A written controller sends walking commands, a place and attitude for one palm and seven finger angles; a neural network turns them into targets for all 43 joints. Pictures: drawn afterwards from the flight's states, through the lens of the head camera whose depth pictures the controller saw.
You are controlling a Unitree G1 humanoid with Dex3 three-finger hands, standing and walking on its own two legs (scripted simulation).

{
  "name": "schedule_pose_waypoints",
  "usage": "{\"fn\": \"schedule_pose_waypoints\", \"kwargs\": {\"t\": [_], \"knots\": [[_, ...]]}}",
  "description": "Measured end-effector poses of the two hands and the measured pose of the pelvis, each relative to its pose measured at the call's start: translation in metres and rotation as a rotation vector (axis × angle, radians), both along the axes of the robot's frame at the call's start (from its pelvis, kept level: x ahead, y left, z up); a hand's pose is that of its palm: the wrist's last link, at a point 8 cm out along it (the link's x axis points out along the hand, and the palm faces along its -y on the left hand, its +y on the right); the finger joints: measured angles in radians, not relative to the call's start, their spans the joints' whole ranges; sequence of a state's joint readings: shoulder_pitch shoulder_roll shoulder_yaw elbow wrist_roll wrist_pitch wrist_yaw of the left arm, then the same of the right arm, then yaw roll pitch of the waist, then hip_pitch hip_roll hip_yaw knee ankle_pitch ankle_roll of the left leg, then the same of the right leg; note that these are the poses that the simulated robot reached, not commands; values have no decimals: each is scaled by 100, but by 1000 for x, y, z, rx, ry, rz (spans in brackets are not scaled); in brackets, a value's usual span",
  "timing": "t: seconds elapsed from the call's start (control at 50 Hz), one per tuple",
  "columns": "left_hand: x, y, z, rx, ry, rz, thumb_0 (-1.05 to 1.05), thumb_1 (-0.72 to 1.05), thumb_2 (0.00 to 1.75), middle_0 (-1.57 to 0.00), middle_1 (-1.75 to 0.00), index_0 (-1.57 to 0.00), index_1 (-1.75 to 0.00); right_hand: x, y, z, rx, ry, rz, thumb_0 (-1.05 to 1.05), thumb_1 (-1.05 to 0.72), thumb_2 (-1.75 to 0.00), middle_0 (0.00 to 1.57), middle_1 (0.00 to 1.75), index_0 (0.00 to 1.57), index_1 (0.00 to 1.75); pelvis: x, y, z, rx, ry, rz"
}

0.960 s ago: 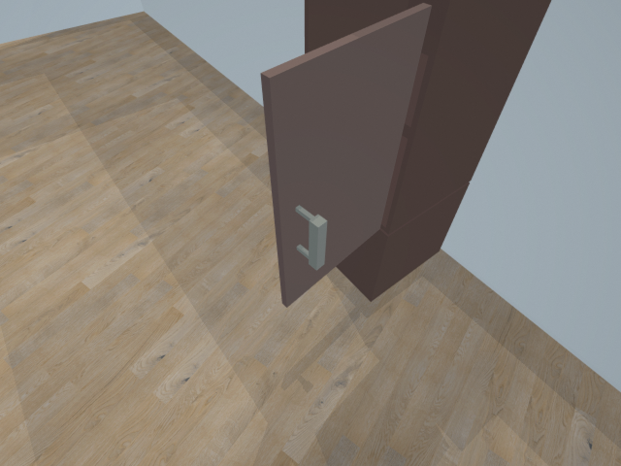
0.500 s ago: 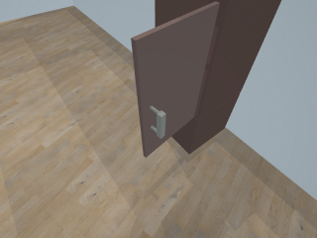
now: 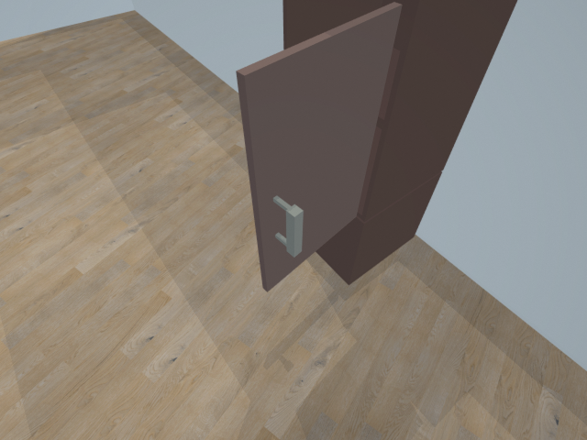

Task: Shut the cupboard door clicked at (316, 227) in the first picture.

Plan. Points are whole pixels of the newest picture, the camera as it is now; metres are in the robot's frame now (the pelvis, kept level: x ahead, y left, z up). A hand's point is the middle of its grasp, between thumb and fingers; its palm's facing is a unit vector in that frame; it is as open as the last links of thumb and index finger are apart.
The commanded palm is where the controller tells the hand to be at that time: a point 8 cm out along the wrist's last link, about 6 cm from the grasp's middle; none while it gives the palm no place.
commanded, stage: walk around to get in front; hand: left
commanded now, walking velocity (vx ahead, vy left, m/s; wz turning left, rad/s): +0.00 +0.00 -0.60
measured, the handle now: (286, 226) +0.52 +0.05 -0.09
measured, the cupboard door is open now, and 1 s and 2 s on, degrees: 97 97 97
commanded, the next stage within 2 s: none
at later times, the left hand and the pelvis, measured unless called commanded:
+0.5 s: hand out of the picture +0.04 +0.16 -0.18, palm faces -0.15 -0.94 -0.30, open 7.4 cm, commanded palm none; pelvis -0.04 -0.04 -0.02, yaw -12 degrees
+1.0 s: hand out of the picture +0.11 +0.16 -0.19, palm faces -0.36 -0.90 -0.23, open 7.4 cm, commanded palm none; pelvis -0.01 -0.01 -0.02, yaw -28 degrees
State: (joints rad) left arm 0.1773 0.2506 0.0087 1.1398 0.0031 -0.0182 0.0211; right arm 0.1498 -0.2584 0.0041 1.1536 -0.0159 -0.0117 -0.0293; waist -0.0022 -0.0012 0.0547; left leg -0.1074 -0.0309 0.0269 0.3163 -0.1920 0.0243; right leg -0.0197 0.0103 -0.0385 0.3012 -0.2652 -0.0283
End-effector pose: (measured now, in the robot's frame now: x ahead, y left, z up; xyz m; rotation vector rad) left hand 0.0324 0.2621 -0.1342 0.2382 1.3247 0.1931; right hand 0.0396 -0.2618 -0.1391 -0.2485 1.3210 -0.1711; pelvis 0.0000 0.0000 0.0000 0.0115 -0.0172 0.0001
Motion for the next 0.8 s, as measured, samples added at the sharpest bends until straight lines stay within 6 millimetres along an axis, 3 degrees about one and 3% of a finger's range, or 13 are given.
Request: {"fn": "schedule_pose_waypoints", "kwargs": {"t": [0.2, 0.34, 0.48, 0.66, 0.8], "knots": [[1, -7, -6, -3, 29, -27, 0, 91, 90, -20, -30, -20, -30, -10, 3, -6, 6, -30, -73, 1, -90, -90, 20, 30, 20, 30, -7, -3, -5, -1, 1, -71], [8, -26, -11, -11, 47, -94, 0, 91, 90, -20, -30, -20, -30, -48, -1, -21, 36, -21, -154, 1, -90, -90, 21, 30, 21, 30, -23, -14, -15, 27, -1, -155], [14, -56, -10, 17, 0, -156, 0, 91, 90, -20, -30, -20, -30, -79, -29, -43, 71, 17, -235, 1, -90, -90, 21, 30, 21, 30, -35, -42, -26, 21, -1, -214], [10, -83, 2, -1, 62, -219, 0, 91, 90, -21, -30, -20, -30, -61, -62, -11, 27, -91, -312, 1, -91, -90, 20, 30, 20, 30, -35, -55, -6, 40, 35, -312], [30, -82, -2, -19, 45, -269, 0, 90, 90, -21, -30, -20, -30, -36, -62, 4, -7, -189, -345, 1, -91, -90, 20, 30, 20, 30, -29, -48, -5, 27, 39, -383]]}}
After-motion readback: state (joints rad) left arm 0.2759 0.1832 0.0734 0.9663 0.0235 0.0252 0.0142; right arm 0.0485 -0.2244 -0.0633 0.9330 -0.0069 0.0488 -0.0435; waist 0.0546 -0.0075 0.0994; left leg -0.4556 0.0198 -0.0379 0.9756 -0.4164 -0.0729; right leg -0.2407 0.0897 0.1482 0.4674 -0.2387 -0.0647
